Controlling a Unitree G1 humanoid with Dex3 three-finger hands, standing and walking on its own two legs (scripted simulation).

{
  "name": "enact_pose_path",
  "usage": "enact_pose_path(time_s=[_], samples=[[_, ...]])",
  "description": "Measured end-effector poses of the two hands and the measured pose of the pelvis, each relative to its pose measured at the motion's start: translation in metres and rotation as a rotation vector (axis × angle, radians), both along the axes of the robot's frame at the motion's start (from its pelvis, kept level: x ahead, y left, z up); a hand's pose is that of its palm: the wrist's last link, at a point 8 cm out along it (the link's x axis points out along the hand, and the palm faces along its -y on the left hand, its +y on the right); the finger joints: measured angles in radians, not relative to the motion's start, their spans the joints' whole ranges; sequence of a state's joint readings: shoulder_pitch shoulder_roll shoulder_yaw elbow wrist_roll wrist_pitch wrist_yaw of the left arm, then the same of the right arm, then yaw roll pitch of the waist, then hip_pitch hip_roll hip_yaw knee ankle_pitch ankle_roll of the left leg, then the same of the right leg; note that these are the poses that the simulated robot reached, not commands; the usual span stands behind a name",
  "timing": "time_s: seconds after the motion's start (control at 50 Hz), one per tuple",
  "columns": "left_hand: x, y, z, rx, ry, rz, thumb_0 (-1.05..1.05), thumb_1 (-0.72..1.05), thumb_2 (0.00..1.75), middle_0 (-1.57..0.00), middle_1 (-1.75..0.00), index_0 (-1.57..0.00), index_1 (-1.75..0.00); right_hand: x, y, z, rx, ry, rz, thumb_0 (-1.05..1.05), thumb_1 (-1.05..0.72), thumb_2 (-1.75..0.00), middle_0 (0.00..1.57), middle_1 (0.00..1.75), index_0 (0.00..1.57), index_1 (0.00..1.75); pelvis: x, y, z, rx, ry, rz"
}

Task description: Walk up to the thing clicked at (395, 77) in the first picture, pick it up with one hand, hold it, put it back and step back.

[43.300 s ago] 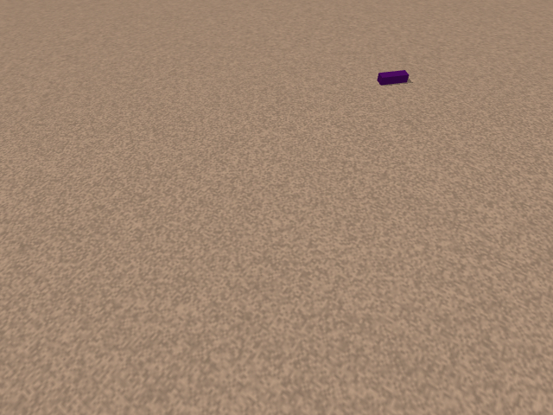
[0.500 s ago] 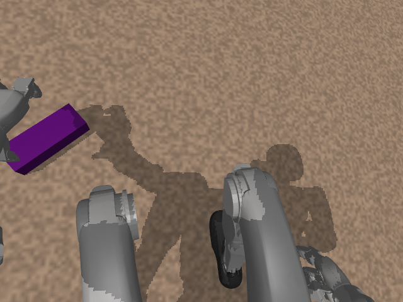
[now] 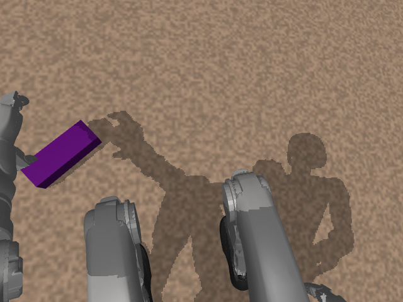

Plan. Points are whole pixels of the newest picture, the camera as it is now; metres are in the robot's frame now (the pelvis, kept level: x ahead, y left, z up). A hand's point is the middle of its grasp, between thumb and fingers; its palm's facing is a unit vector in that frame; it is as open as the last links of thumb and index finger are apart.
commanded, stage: home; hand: left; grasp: from above
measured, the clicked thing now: (63, 154) +0.46 +0.30 -0.34
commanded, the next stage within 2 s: none
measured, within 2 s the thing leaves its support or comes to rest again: neither
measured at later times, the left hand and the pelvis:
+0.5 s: hand out of the picture +0.26 +0.22 +0.08, palm faces -0.07 -0.89 -0.46, open 7.4 cm; pelvis +0.00 -0.02 +0.18, yaw +5 degrees
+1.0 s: hand out of the picture +0.22 +0.18 +0.29, palm faces +0.16 -0.96 -0.20, open 7.4 cm; pelvis +0.06 -0.01 +0.33, yaw +6 degrees
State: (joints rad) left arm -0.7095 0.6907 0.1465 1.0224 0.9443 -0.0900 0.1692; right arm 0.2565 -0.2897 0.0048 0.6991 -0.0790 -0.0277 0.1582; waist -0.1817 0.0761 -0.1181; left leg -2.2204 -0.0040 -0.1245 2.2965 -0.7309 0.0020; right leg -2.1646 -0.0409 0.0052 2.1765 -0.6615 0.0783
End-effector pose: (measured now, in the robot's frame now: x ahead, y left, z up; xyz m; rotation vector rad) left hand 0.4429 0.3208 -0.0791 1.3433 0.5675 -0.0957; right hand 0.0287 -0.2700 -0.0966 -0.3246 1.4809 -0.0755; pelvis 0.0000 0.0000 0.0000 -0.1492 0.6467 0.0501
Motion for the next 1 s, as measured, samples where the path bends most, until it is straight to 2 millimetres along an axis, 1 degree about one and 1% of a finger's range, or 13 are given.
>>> enact_pose_path(time_s=[0.1,0.18,0.24,0.32,0.36,0.4,0.46,0.54,0.64,0.78,0.84,0.9,1.0], samples=[[-0.047,-0.006,0.043,-0.188,0.036,0.072,0.00,0.19,0.87,-0.23,-0.51,-0.22,-0.52,0.050,-0.003,0.027,0.004,-0.132,0.050,0.01,-0.89,-0.90,0.21,0.30,0.20,0.30,-0.002,-0.001,0.038,0.017,-0.013,0.005],[-0.086,-0.018,0.075,-0.345,0.026,0.121,0.00,0.47,0.89,-0.23,-0.43,-0.22,-0.44,0.097,-0.004,0.056,-0.008,-0.267,0.095,0.01,-0.90,-0.90,0.21,0.30,0.20,0.30,-0.005,-0.003,0.066,0.031,-0.031,0.009],[-0.112,-0.026,0.099,-0.440,-0.009,0.172,0.00,0.63,0.90,-0.22,-0.38,-0.22,-0.39,0.132,-0.001,0.080,-0.012,-0.375,0.126,0.01,-0.90,-0.90,0.20,0.30,0.20,0.30,-0.006,-0.005,0.084,0.041,-0.052,0.016],[-0.139,-0.033,0.128,-0.521,-0.043,0.259,0.01,0.76,0.90,-0.22,-0.34,-0.22,-0.34,0.170,0.009,0.114,0.001,-0.516,0.153,0.01,-0.90,-0.90,0.20,0.30,0.20,0.30,-0.008,-0.009,0.108,0.052,-0.087,0.026],[-0.152,-0.037,0.143,-0.561,-0.050,0.314,0.01,0.81,0.90,-0.22,-0.33,-0.22,-0.33,0.184,0.015,0.131,0.017,-0.576,0.156,0.01,-0.90,-0.90,0.20,0.30,0.20,0.30,-0.008,-0.011,0.121,0.057,-0.103,0.029],[-0.164,-0.042,0.159,-0.606,-0.050,0.372,0.01,0.84,0.90,-0.22,-0.32,-0.22,-0.32,0.194,0.022,0.149,0.034,-0.623,0.154,0.01,-0.90,-0.90,0.20,0.30,0.20,0.30,-0.007,-0.013,0.136,0.064,-0.119,0.031],[-0.182,-0.052,0.183,-0.679,-0.035,0.455,0.01,0.86,0.90,-0.21,-0.31,-0.22,-0.31,0.202,0.031,0.175,0.057,-0.670,0.143,0.01,-0.90,-0.90,0.20,0.30,0.20,0.30,-0.003,-0.016,0.160,0.074,-0.144,0.034],[-0.198,-0.066,0.216,-0.763,-0.008,0.544,0.01,0.88,0.90,-0.21,-0.31,-0.21,-0.31,0.202,0.037,0.208,0.073,-0.702,0.115,0.01,-0.90,-0.90,0.20,0.30,0.20,0.30,0.006,-0.018,0.192,0.086,-0.181,0.039],[-0.208,-0.076,0.259,-0.843,-0.011,0.648,0.01,0.89,0.90,-0.21,-0.31,-0.21,-0.30,0.190,0.035,0.247,0.058,-0.707,0.063,0.01,-0.90,-0.90,0.21,0.30,0.20,0.30,0.019,-0.019,0.231,0.096,-0.239,0.043],[-0.220,-0.085,0.316,-0.937,-0.010,0.751,0.01,0.90,0.90,-0.21,-0.30,-0.21,-0.30,0.168,0.024,0.298,-0.007,-0.703,-0.004,0.02,-0.90,-0.90,0.21,0.30,0.20,0.30,0.040,-0.019,0.281,0.104,-0.319,0.050],[-0.226,-0.087,0.338,-0.967,-0.008,0.771,0.01,0.90,0.90,-0.20,-0.30,-0.21,-0.30,0.163,0.019,0.319,-0.035,-0.720,-0.021,0.02,-0.90,-0.90,0.21,0.30,0.20,0.30,0.048,-0.017,0.300,0.107,-0.354,0.052],[-0.233,-0.090,0.359,-0.985,-0.012,0.775,0.01,0.90,0.90,-0.20,-0.30,-0.21,-0.30,0.164,0.016,0.339,-0.055,-0.750,-0.029,0.02,-0.90,-0.90,0.21,0.30,0.20,0.30,0.055,-0.016,0.315,0.110,-0.388,0.054],[-0.243,-0.091,0.391,-0.991,-0.033,0.756,0.01,0.90,0.90,-0.20,-0.30,-0.21,-0.30,0.177,0.017,0.364,-0.062,-0.825,-0.025,0.02,-0.90,-0.90,0.20,0.30,0.20,0.30,0.064,-0.013,0.333,0.114,-0.432,0.058]])
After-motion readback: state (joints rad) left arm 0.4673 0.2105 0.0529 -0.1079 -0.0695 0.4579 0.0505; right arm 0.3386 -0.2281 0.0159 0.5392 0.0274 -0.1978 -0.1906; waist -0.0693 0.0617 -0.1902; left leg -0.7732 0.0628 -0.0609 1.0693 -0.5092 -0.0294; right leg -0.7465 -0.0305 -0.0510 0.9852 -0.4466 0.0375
